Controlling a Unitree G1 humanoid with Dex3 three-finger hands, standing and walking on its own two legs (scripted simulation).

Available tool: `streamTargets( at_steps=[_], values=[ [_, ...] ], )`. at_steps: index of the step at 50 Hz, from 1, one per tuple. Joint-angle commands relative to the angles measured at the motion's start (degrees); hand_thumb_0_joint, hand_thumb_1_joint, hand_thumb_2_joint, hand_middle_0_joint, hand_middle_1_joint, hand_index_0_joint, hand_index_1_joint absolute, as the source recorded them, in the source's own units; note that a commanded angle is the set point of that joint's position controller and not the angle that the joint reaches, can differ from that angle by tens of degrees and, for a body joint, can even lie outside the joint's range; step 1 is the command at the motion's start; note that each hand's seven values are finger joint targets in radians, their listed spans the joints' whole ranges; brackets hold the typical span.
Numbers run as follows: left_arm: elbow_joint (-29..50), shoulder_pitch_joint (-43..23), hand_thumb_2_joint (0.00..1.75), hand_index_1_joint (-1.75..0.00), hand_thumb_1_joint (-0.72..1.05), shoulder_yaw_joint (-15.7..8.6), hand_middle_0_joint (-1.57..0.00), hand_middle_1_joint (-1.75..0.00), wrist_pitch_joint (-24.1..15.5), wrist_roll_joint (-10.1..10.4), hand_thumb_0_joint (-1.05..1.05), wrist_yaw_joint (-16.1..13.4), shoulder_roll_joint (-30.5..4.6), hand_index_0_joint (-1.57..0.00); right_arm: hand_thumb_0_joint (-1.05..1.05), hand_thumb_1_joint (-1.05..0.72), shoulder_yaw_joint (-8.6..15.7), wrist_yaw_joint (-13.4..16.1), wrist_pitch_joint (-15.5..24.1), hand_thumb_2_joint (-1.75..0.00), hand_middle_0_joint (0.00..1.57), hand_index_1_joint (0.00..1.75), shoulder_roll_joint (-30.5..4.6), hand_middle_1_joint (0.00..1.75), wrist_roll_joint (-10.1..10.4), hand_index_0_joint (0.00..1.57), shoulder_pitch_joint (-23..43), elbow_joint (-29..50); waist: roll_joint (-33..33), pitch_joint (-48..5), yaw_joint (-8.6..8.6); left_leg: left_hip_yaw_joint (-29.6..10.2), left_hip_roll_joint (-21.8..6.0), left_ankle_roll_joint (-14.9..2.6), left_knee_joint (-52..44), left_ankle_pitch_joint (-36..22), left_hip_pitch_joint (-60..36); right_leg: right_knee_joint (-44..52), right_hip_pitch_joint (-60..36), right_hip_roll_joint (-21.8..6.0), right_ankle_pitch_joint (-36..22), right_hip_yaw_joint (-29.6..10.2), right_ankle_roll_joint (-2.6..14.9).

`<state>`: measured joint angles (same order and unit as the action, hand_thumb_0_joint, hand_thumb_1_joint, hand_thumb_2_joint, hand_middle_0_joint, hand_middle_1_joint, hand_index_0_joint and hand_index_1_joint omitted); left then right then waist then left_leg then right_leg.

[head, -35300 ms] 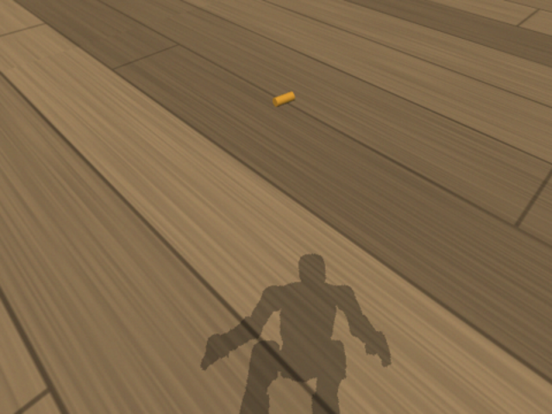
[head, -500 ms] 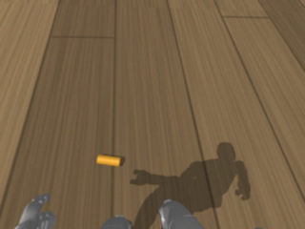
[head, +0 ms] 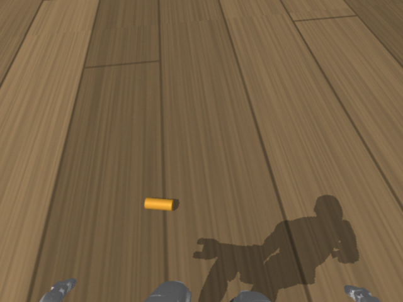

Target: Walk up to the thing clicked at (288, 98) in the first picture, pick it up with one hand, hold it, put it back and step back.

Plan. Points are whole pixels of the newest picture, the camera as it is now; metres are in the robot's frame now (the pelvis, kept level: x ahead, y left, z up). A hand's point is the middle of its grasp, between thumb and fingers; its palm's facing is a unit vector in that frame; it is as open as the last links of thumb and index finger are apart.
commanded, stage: step back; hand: left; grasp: from above
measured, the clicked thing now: (159, 204) +0.59 +0.25 -0.74
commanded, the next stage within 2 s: none
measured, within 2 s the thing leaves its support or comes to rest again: neither
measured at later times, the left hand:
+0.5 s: hand out of the picture -0.08 +0.25 -0.16, palm faces -0.03 -0.91 -0.41, open 7.4 cm
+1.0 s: hand out of the picture -0.24 +0.24 -0.15, palm faces +0.03 -0.92 -0.39, open 7.4 cm
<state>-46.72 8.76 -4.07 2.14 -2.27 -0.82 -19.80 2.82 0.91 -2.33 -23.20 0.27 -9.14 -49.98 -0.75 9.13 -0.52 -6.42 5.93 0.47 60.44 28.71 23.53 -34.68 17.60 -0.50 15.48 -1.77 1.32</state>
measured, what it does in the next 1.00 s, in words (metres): walks backwards: left foot, then right foot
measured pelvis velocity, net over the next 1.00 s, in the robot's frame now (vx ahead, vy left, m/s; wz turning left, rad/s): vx -0.34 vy -0.03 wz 0.03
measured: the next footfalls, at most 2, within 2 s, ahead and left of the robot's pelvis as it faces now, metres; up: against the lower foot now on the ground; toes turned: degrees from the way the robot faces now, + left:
left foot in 0.12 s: -0.01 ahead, +0.13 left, +0.00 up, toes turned +0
right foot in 0.46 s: -0.14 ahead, -0.15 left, +0.00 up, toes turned +1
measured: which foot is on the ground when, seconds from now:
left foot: up 0.00-0.10, down 0.12-0.48, up 0.50-0.78, down 0.80-1.00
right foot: down 0.00-0.12, up 0.14-0.44, down 0.46-0.82, up 0.84-1.00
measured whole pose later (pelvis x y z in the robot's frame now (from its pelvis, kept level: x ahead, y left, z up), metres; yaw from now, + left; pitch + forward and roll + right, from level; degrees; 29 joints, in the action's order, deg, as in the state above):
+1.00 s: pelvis -0.34 -0.03 +0.00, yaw +1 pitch -2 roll +0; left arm -47.2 8.4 -4.3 3.5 -0.8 -0.9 -22.7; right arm 2.2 0.0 -2.7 -20.5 -2.4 -8.9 -49.5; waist 1.3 9.4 -0.1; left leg -0.4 -0.5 -1.4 35.3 14.0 19.0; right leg -66.7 26.1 5.3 29.0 -6.8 0.2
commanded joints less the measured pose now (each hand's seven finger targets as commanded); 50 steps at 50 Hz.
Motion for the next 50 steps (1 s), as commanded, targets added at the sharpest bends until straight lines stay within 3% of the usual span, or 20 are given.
streamTargets(
  at_steps=[1, 4, 5, 7, 8, 11, 18, 22, 23, 24, 25, 28, 30, 36, 39, 40, 41, 42, 45, 50],
  values=[
    [5.96, 1.29, 0.90, -0.30, 0.90, -3.92, -0.20, -0.30, -1.05, 0.19, 0.00, -1.27, -14.58, -0.20, 0.00, -0.90, 1.98, 0.86, 1.66, -0.90, 0.20, 0.30, -8.19, 0.30, -0.62, 0.20, -1.04, 5.14, 11.67, -12.08, -2.15, 3.10, -4.02, 0.13, -17.69, 0.71, 1.65, 4.21, -16.61, -13.14, -30.75, -11.66, 10.70],
    [7.06, -1.21, 0.90, -0.30, 0.90, -3.46, -0.20, -0.30, 0.01, 1.28, 0.00, -0.66, -15.45, -0.20, 0.00, -0.90, 2.99, 0.50, 2.35, -0.90, 0.20, 0.30, -8.32, 0.30, -1.44, 0.20, -6.22, 3.14, 9.29, -13.50, 1.02, 6.94, -4.08, -1.20, -37.42, -17.54, -9.87, -1.62, -10.33, -10.45, -25.15, -8.64, 7.07],
    [7.26, 0.31, 0.90, -0.30, 0.90, -2.91, -0.20, -0.30, 0.34, 1.51, 0.00, -0.42, -13.38, -0.20, 0.00, -0.90, 3.71, 0.53, 2.73, -0.90, 0.20, 0.30, -10.49, 0.30, -2.20, 0.20, -5.24, 3.68, 5.47, -14.00, 0.27, -1.08, -9.34, -3.00, -38.79, -21.97, -14.67, -4.20, -3.12, -7.46, -16.40, -8.30, 4.20],
    [7.90, -3.67, 0.90, -0.30, 0.90, -3.70, -0.20, -0.30, 0.23, 1.84, 0.00, -1.05, -13.30, -0.20, 0.00, -0.90, 5.52, -0.09, 2.61, -0.90, 0.20, 0.30, -20.29, 0.30, -1.93, 0.20, -2.72, 5.24, -12.57, -11.98, 3.49, -22.99, -29.14, -16.87, -40.51, -37.36, -9.21, -23.80, 6.97, 5.91, 22.35, -4.48, -0.35],
    [7.37, -4.95, 0.90, -0.30, 0.90, -3.96, -0.20, -0.30, 0.28, 1.11, 0.00, -1.41, -13.75, -0.20, 0.00, -0.90, 5.44, 0.18, 2.92, -0.90, 0.20, 0.30, -18.54, 0.30, -2.12, 0.20, -1.45, 4.93, -9.12, -10.11, 3.19, -22.95, -29.64, -18.52, -40.27, -36.84, -6.71, -31.99, 7.49, 5.40, 21.77, -8.99, -0.01],
    [4.67, 1.56, 0.90, -0.30, 0.90, -4.07, -0.20, -0.30, 0.36, 2.23, 0.00, -0.93, -13.03, -0.20, 0.00, -0.90, 3.58, 0.96, 2.74, -0.90, 0.20, 0.30, -13.35, 0.30, -2.09, 0.20, 3.65, 6.27, -7.21, -8.77, -1.19, -8.32, -22.06, -14.20, -35.69, -41.45, -9.82, -38.53, 10.17, 5.97, 14.89, -9.02, 0.09],
    [4.30, 2.99, 0.90, -0.30, 0.90, -3.91, -0.20, -0.30, -0.39, 1.45, 0.00, 0.03, -12.12, -0.20, 0.00, -0.90, 4.03, 1.00, 2.07, -0.90, 0.20, 0.30, -13.52, 0.30, -2.24, 0.20, 0.10, 7.57, -9.01, -11.14, 1.75, -6.46, -20.98, -15.17, -32.13, -36.55, -15.92, -16.69, 5.78, 2.58, 14.15, -2.56, -2.59],
    [-0.40, 10.95, 0.90, -0.30, 0.90, -4.14, -0.20, -0.30, -1.09, 1.00, 0.00, 0.32, -11.56, -0.20, 0.00, -0.90, 3.92, 0.61, 0.54, -0.90, 0.20, 0.30, -14.37, 0.30, -1.16, 0.20, 3.45, 8.42, -10.03, -14.55, -1.58, -3.16, -16.59, -9.00, -26.64, -26.64, -7.49, 10.10, -9.35, 2.36, -0.39, 2.83, 0.07],
    [0.13, 10.04, 0.90, -0.30, 0.90, -4.78, -0.20, -0.30, -1.50, -0.07, 0.00, 0.35, -14.69, -0.20, 0.00, -0.90, 3.25, 0.50, 0.30, -0.90, 0.20, 0.30, -12.07, 0.30, -0.77, 0.20, 2.01, 8.57, -3.65, -12.91, -0.69, -2.17, -12.73, -5.56, -22.17, -17.78, 1.81, 10.71, -12.80, -1.84, 1.22, -5.97, 1.91],
    [1.68, 8.59, 0.90, -0.30, 0.90, -6.43, -0.20, -0.30, -1.42, -0.05, 0.00, 0.45, -21.04, -0.20, 0.00, -0.90, 2.64, 0.68, 0.54, -0.90, 0.20, 0.30, -8.67, 0.30, -0.10, 0.20, 4.97, 10.57, 13.61, -9.89, -2.65, 2.18, -1.08, -1.47, -10.77, -1.27, 10.80, 15.29, -7.45, -14.95, 0.67, -24.74, 9.05],
    [3.79, 4.57, 0.90, -0.30, 0.90, -6.87, -0.20, -0.30, -1.35, -0.47, 0.00, 0.18, -25.08, -0.20, 0.00, -0.90, 3.62, 1.48, 0.28, -0.90, 0.20, 0.30, -10.58, 0.30, -0.52, 0.20, 6.07, 10.01, 17.31, -6.98, -4.20, -2.08, -0.91, -0.18, 3.80, 6.96, 5.76, 19.21, 6.89, -24.86, -0.99, -35.09, 17.24],
    [5.44, -5.19, 0.90, -0.30, 0.90, -4.91, -0.20, -0.30, -1.92, -0.11, 0.00, -0.72, -17.64, -0.20, 0.00, -0.90, 3.28, 1.21, 0.56, -0.90, 0.20, 0.30, -10.66, 0.30, 0.36, 0.20, -0.97, 6.14, 7.99, -5.83, 2.47, -4.18, 0.37, -0.71, 11.45, -1.05, 4.63, 10.32, 4.24, -14.31, -16.05, -14.26, 11.50],
    [5.98, -3.32, 0.90, -0.30, 0.90, -4.77, -0.20, -0.30, -1.77, -0.24, 0.00, -0.86, -16.66, -0.20, 0.00, -0.90, 2.76, 1.24, 0.97, -0.90, 0.20, 0.30, -10.19, 0.30, -0.35, 0.20, -1.50, 5.94, 8.64, -6.92, 0.85, -1.91, -0.08, 0.03, 8.76, -1.07, 2.38, 8.27, 2.46, -12.04, -18.25, -10.06, 10.01],
    [5.82, 1.40, 0.90, -0.30, 0.90, -4.11, -0.20, -0.30, -0.81, 0.12, 0.00, -1.58, -16.51, -0.20, 0.00, -0.90, 2.66, 0.58, 1.04, -0.90, 0.20, 0.30, -8.72, 0.30, -1.36, 0.20, -1.80, 6.11, 12.43, -10.70, -2.00, 4.45, -3.93, -0.19, -17.64, 0.39, -0.33, 5.06, -10.43, -14.20, -22.26, -11.89, 9.72],
    [6.50, 0.17, 0.90, -0.30, 0.90, -2.90, -0.20, -0.30, 0.30, 1.01, 0.00, -1.11, -15.08, -0.20, 0.00, -0.90, 3.71, 0.40, 1.49, -0.90, 0.20, 0.30, -9.78, 0.30, -1.85, 0.20, -7.40, 3.53, 8.02, -13.42, 0.57, 4.08, -5.65, -2.46, -37.31, -16.36, -12.82, -2.34, -3.34, -10.79, -15.56, -8.86, 5.10],
    [6.55, 1.26, 0.90, -0.30, 0.90, -2.36, -0.20, -0.30, 0.45, 1.24, 0.00, -0.91, -12.57, -0.20, 0.00, -0.90, 4.84, 0.45, 1.54, -0.90, 0.20, 0.30, -13.69, 0.30, -2.82, 0.20, -6.17, 3.84, -1.52, -13.45, -0.01, -10.68, -16.11, -6.48, -39.32, -19.52, -17.38, -9.45, 7.12, -5.18, -3.09, -5.56, 2.03],
    [7.66, -2.09, 0.90, -0.30, 0.90, -2.81, -0.20, -0.30, 0.30, 1.89, 0.00, -1.42, -13.21, -0.20, 0.00, -0.90, 5.68, -0.27, 1.19, -0.90, 0.20, 0.30, -20.52, 0.30, -2.15, 0.20, -1.97, 5.50, -13.46, -11.86, 1.25, -22.21, -27.31, -15.86, -41.72, -25.56, -8.57, -21.10, 8.52, 3.93, 18.60, 1.04, -0.43],
    [6.84, -4.72, 0.90, -0.30, 0.90, -3.77, -0.20, -0.30, 0.35, 0.90, 0.00, -1.89, -14.81, -0.20, 0.00, -0.90, 6.02, -0.21, 1.56, -0.90, 0.20, 0.30, -21.01, 0.30, -2.68, 0.20, -0.73, 5.94, -12.23, -9.54, 3.03, -27.27, -30.68, -20.41, -43.28, -25.30, -0.99, -32.26, 6.44, 3.56, 22.44, -6.39, -0.64],
    [3.20, 1.80, 0.90, -0.30, 0.90, -3.70, -0.20, -0.30, 0.80, 2.29, 0.00, -1.31, -13.77, -0.20, 0.00, -0.90, 3.34, 0.79, 1.79, -0.90, 0.20, 0.30, -13.87, 0.30, -2.69, 0.20, 5.20, 6.41, -4.21, -8.67, -2.41, -8.58, -20.84, -13.77, -36.92, -33.49, -3.88, -40.12, 8.53, 5.88, 14.06, -8.93, 0.17],
    [2.53, 1.74, 0.90, -0.30, 0.90, -2.96, -0.20, -0.30, -0.09, 1.35, 0.00, -0.48, -12.53, -0.20, 0.00, -0.90, 3.66, 0.53, 1.00, -0.90, 0.20, 0.30, -12.42, 0.30, -2.75, 0.20, 1.68, 6.36, -9.20, -9.22, 1.00, -7.29, -20.41, -15.30, -35.13, -30.20, -14.40, -22.52, 8.13, 3.31, 15.42, -3.46, -2.84]
  ],
)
